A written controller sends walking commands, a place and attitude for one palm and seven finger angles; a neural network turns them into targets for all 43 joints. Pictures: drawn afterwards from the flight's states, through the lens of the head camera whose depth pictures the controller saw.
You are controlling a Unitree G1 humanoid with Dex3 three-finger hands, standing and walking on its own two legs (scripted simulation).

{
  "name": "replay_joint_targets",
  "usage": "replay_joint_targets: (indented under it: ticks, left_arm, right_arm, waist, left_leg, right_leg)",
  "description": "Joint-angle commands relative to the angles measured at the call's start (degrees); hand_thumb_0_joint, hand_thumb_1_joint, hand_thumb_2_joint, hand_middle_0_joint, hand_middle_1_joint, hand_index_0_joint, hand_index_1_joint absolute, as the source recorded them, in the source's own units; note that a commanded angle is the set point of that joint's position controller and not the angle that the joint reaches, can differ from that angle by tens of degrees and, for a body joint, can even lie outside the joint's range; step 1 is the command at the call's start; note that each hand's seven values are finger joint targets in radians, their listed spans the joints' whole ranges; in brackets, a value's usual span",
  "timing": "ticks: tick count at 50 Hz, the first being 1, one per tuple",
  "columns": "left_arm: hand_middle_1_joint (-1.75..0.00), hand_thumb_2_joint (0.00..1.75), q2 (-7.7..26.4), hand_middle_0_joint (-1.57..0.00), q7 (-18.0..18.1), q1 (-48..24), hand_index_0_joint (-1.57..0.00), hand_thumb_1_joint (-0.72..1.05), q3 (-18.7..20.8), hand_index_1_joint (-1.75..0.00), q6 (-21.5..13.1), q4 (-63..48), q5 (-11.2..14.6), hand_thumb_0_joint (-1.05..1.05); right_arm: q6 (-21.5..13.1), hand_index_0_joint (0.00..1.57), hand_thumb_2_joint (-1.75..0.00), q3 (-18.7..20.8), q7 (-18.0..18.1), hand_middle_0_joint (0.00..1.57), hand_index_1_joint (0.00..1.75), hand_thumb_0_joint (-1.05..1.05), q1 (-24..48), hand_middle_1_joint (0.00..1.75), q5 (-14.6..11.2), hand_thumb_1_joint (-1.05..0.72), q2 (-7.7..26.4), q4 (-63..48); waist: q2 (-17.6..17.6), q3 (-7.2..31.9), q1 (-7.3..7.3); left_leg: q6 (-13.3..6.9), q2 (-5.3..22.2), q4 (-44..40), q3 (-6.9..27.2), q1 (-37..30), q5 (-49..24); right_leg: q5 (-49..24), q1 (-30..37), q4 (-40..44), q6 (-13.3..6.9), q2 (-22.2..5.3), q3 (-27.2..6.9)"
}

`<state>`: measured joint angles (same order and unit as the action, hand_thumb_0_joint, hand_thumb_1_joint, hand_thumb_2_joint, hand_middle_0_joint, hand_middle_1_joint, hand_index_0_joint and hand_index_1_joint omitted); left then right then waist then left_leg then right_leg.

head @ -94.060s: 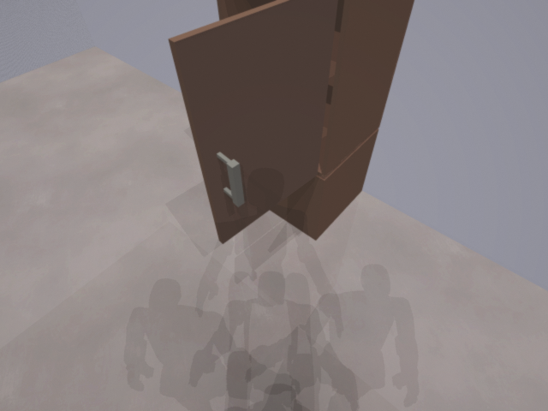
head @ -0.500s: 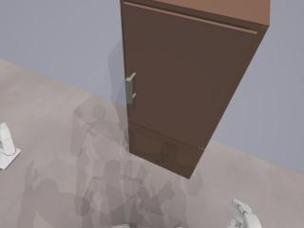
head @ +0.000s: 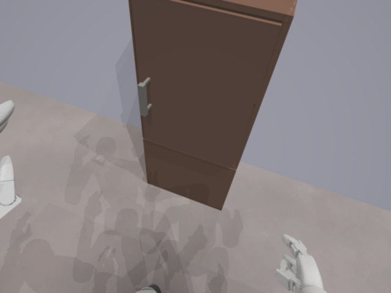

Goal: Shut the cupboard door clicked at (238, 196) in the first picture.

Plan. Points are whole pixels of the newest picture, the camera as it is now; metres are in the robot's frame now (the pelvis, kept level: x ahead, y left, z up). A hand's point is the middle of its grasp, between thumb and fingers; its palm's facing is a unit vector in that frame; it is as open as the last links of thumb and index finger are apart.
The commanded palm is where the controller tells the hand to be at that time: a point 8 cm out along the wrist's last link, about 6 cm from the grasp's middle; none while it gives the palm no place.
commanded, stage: stop stepping back and stand still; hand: left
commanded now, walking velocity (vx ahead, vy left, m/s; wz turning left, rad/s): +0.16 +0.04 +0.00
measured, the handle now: (145, 97) +0.77 +0.20 -0.07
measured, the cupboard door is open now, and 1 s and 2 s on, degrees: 0 0 0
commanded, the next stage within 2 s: let the arm hang, fingers relaxed in 0.66 s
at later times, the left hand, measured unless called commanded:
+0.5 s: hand out of the picture +0.13 +0.27 +0.21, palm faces +0.30 -0.80 -0.52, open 7.4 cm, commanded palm +0.08 +0.33 +0.19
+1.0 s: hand out of the picture +0.01 +0.22 -0.14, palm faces -0.03 -0.98 -0.17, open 7.4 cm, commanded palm none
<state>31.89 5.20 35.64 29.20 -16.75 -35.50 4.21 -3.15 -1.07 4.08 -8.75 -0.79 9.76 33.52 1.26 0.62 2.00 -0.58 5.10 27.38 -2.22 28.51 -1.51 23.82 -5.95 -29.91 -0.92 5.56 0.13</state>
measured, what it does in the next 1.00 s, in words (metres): walks backwards: left foot, then right foot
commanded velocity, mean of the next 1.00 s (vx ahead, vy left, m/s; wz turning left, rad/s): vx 0.06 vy -0.04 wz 0.00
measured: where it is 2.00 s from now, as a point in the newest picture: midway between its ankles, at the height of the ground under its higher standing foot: outside the picture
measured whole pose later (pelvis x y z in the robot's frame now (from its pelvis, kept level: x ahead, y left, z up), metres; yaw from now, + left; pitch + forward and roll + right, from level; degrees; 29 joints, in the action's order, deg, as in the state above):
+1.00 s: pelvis -0.09 +0.06 -0.01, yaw +2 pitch -1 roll +1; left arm 9.2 -0.6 16.1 -2.0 4.1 38.4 -1.1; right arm 0.9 -1.0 0.2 -10.4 2.2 14.1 44.8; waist -0.2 -3.1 2.8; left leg 0.0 2.1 37.8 -4.2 23.0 13.7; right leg 24.5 -14.5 -40.4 -1.6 -1.2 4.6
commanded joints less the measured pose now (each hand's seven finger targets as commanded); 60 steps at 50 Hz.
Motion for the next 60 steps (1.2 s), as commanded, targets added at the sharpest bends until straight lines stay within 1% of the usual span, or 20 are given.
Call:
replay_joint_targets:
  ticks: [1, 4, 6, 10, 14, 18, 23, 25, 27, 28, 32, 37, 38, 39, 41, 44, 47, 49, 54, 60]
  left_arm:
    - [-0.30, 0.90, 5.31, -0.20, 2.44, 0.08, -0.20, 0.90, 6.99, -0.30, 0.80, 0.56, 1.60, 0.00]
    - [-0.30, 0.90, 3.23, -0.20, 3.38, -7.27, -0.20, 0.90, 1.21, -0.30, 2.07, 6.00, 0.22, 0.00]
    - [-0.30, 0.90, 2.97, -0.20, 3.99, -13.03, -0.20, 0.90, -1.56, -0.30, 2.46, 6.24, -0.94, 0.00]
    - [-0.30, 0.90, 0.27, -0.20, 4.02, -27.81, -0.20, 0.90, -6.37, -0.30, 2.48, 3.36, -2.29, 0.00]
    - [-0.30, 0.90, 3.43, -0.20, 4.63, -23.14, -0.20, 0.90, -1.11, -0.30, -0.34, -10.74, -1.95, 0.00]
    - [-0.30, 0.90, 4.17, -0.20, 4.43, -4.54, -0.20, 0.90, 4.06, -0.30, 0.34, -18.13, -0.69, 0.00]
    - [-0.30, 0.90, 2.08, -0.20, 4.16, 8.85, -0.20, 0.90, 4.57, -0.30, 4.58, -5.84, 1.33, 0.00]
    - [-0.30, 0.90, 2.87, -0.20, 4.21, 4.70, -0.20, 0.90, 4.74, -0.30, 6.68, -0.18, 1.02, 0.00]
    - [-0.30, 0.90, 5.26, -0.20, 5.07, -4.15, -0.20, 0.90, 5.59, -0.30, 7.47, 2.23, 0.98, 0.00]
    - [-0.30, 0.90, 2.92, -0.20, 5.24, -6.74, -0.20, 0.90, 2.97, -0.30, 7.47, 3.65, 0.34, 0.00]
    - [-0.30, 0.90, 0.10, -0.20, 4.84, -19.04, -0.20, 0.90, -3.25, -0.30, 6.11, 9.08, -1.65, 0.00]
    - [-0.30, 0.90, 2.05, -0.20, 5.85, -27.38, -0.20, 0.90, -5.39, -0.30, 3.19, -2.35, -3.19, 0.00]
    - [-0.30, 0.90, -9.71, -0.20, -2.16, -16.26, -0.20, 0.90, -22.21, -0.30, 13.36, 44.80, -7.88, 0.00]
    - [-0.30, 0.90, -12.76, -0.20, -4.55, -10.65, -0.20, 0.90, -22.82, -0.30, 17.29, 45.88, -5.51, 0.00]
    - [-0.30, 0.90, -17.49, -0.20, -4.80, -9.84, -0.20, 0.90, -24.77, -0.30, 18.61, 47.47, -5.84, 0.00]
    - [-0.30, 0.90, -14.97, -0.20, -4.84, -15.87, -0.20, 0.90, -26.04, -0.30, 17.81, 53.32, -5.67, 0.00]
    - [-0.30, 0.90, -9.40, -0.20, -4.58, -14.42, -0.20, 0.90, -25.75, -0.30, 16.92, 64.49, -5.50, 0.00]
    - [-0.30, 0.90, -8.54, -0.20, -4.63, -17.93, -0.20, 0.90, -26.23, -0.30, 16.24, 71.21, -5.56, 0.00]
    - [-0.30, 0.90, -14.43, -0.20, -3.94, -17.60, -0.20, 0.90, -26.36, -0.30, 16.02, 79.99, -5.22, 0.00]
    - [-0.30, 0.90, -15.60, -0.20, -3.99, -16.38, -0.20, 0.90, -27.63, -0.30, 17.16, 89.15, -5.18, 0.00]
  right_arm:
    - [-1.67, 0.20, -0.90, 3.06, 1.40, 0.20, 0.30, 0.00, 3.30, 0.30, -0.10, -0.90, 9.30, -8.58]
    - [-1.80, 0.20, -0.90, 3.89, 1.86, 0.20, 0.30, 0.00, 0.98, 0.30, 0.24, -0.90, 9.85, -7.22]
    - [-2.34, 0.20, -0.90, 3.93, 2.08, 0.20, 0.30, 0.00, 1.43, 0.30, 0.29, -0.90, 10.29, -6.21]
    - [-4.86, 0.20, -0.90, 2.98, 3.00, 0.20, 0.30, 0.00, 1.62, 0.30, 0.18, -0.90, 11.48, -5.85]
    - [-8.51, 0.20, -0.90, 3.21, 1.93, 0.20, 0.30, 0.00, -0.28, 0.30, 1.37, -0.90, 10.24, -6.11]
    - [-9.37, 0.20, -0.90, 3.88, -0.63, 0.20, 0.30, 0.00, -0.88, 0.30, 2.00, -0.90, 8.34, -8.02]
    - [-5.25, 0.20, -0.90, 2.66, -0.55, 0.20, 0.30, 0.00, -0.28, 0.30, 2.11, -0.90, 7.54, -7.31]
    - [-2.25, 0.20, -0.90, 2.92, 0.24, 0.20, 0.30, 0.00, -0.46, 0.30, 2.13, -0.90, 7.85, -6.36]
    - [-0.85, 0.20, -0.90, 2.61, 0.59, 0.20, 0.30, 0.00, -0.10, 0.30, 2.05, -0.90, 8.36, -4.85]
    - [-1.19, 0.20, -0.90, 2.72, 0.54, 0.20, 0.30, 0.00, 0.00, 0.30, 1.12, -0.90, 8.14, -4.63]
    - [-2.28, 0.20, -0.90, 2.33, 0.83, 0.20, 0.30, 0.00, 1.73, 0.30, 0.89, -0.90, 9.33, -3.67]
    - [-5.55, 0.20, -0.90, 2.93, 2.04, 0.20, 0.30, 0.00, 3.68, 0.30, 0.93, -0.90, 9.18, -3.97]
    - [-5.33, 0.20, -0.90, 4.51, -4.30, 0.20, 0.30, 0.00, -0.79, 0.30, 3.12, -0.90, 15.58, 6.54]
    - [-0.98, 0.20, -0.90, 3.29, -4.74, 0.20, 0.30, 0.00, -4.47, 0.30, 1.90, -0.90, 11.80, 3.56]
    - [0.62, 0.20, -0.90, 3.66, -4.28, 0.20, 0.30, 0.00, -5.16, 0.30, 2.61, -0.90, 14.73, 4.18]
    - [1.03, 0.20, -0.90, 3.16, -3.21, 0.20, 0.30, 0.00, -4.91, 0.30, 3.94, -0.90, 15.78, 3.45]
    - [2.08, 0.20, -0.90, 2.11, -3.08, 0.20, 0.30, 0.00, -0.36, 0.30, 2.26, -0.90, 12.72, 4.59]
    - [3.27, 0.20, -0.90, 1.97, -3.25, 0.20, 0.30, 0.00, 0.18, 0.30, 2.61, -0.90, 9.57, 7.46]
    - [3.05, 0.20, -0.90, 2.13, -2.93, 0.20, 0.30, 0.00, -4.96, 0.30, 2.64, -0.90, 6.90, 15.62]
    - [4.18, 0.20, -0.90, 2.43, -2.48, 0.20, 0.30, 0.00, -5.88, 0.30, 2.05, -0.90, 6.68, 21.42]
  waist:
    - [-8.92, 4.13, -0.21]
    - [3.45, -8.24, 0.37]
    - [10.16, -12.09, 0.08]
    - [-6.49, -15.25, 0.38]
    - [-22.22, 1.27, -1.13]
    - [-16.25, 15.44, -2.71]
    - [-14.49, 11.40, -1.17]
    - [-3.87, 6.52, -0.57]
    - [8.56, -0.06, -1.04]
    - [11.87, -2.25, -1.06]
    - [5.21, -6.23, -0.56]
    - [3.57, -7.61, -2.62]
    - [-1.29, -10.29, 1.16]
    - [-4.67, -2.13, -0.91]
    - [-15.48, 3.34, -2.68]
    - [-5.61, 5.13, -1.80]
    - [4.54, 10.38, -3.74]
    - [11.35, 4.91, -2.42]
    - [-7.53, 4.48, -1.23]
    - [-2.88, -5.73, -1.19]
  left_leg:
    - [-0.61, 1.20, 0.10, 3.01, -18.28, 13.57]
    - [2.44, -4.12, 15.94, 2.80, -19.12, 19.96]
    - [1.95, -3.06, 26.57, 5.39, -15.63, 20.02]
    - [0.13, 0.06, -3.15, 9.73, -10.21, 18.77]
    - [-0.81, 8.79, -21.66, 26.84, -12.04, 37.53]
    - [0.36, 7.33, -20.81, 16.87, -18.75, 33.17]
    - [4.40, 1.30, -15.87, 5.56, -9.75, 31.29]
    - [3.54, -1.04, -2.00, 2.02, -3.43, 31.99]
    - [1.92, -3.20, 21.23, 1.06, 0.51, 23.98]
    - [1.44, -3.03, 26.36, 3.30, 6.80, 23.16]
    - [1.24, -1.07, 23.24, 0.98, 3.82, 18.81]
    - [-0.52, -2.44, 10.94, -2.96, -7.36, 17.44]
    - [-0.49, 1.21, 11.85, -4.22, -7.97, 5.42]
    - [-1.70, -0.42, 9.20, 2.80, -16.11, -6.51]
    - [-7.31, 10.90, 1.86, 12.80, -15.16, -16.39]
    - [-10.35, 12.19, -0.84, 18.83, -14.16, -19.53]
    - [-2.34, 1.98, 5.81, 5.93, -8.99, -1.21]
    - [1.04, -3.66, 9.32, 1.44, -8.70, 17.54]
    - [-0.41, -0.15, 2.36, 3.83, -19.01, -2.34]
    - [-0.63, 0.96, -5.15, 5.40, -15.80, 14.91]
  right_leg:
    - [-5.43, -17.52, 10.77, 3.76, -7.48, -2.27]
    - [22.20, -35.77, 24.10, -3.43, -15.30, -11.88]
    - [21.03, -39.13, 23.88, -6.68, -18.97, -12.72]
    - [5.69, -24.93, 6.92, -0.91, -7.10, -0.80]
    - [4.25, -11.37, -9.83, 0.72, -1.78, -1.57]
    - [3.61, -5.02, -10.89, 0.61, -0.20, 1.29]
    - [0.44, 5.58, 8.95, -1.23, 0.14, 7.17]
    - [5.83, 2.17, 12.89, -5.22, -7.59, -0.60]
    - [12.84, -11.16, 23.59, -11.59, -24.62, -19.67]
    - [7.37, -7.67, 22.08, -11.75, -24.41, -19.32]
    - [-0.68, -11.51, 17.51, -7.77, -19.71, -8.37]
    - [-11.65, -12.53, 15.49, -6.43, -19.46, -7.93]
    - [-33.38, -16.64, 0.08, -4.27, -21.90, 6.39]
    - [-28.36, -17.81, -6.95, -1.55, -14.48, 1.87]
    - [2.08, -16.83, -17.76, 1.57, -8.19, 6.50]
    - [7.29, -14.18, -17.01, 1.26, -7.66, 1.42]
    - [-19.03, 0.92, 1.35, 0.23, -12.02, -4.12]
    - [-22.62, -6.26, 8.61, -5.25, -20.14, -11.43]
    - [-24.13, -7.15, 4.88, -2.69, -12.97, -3.10]
    - [-4.06, -10.50, 13.46, -2.08, -11.10, -2.79]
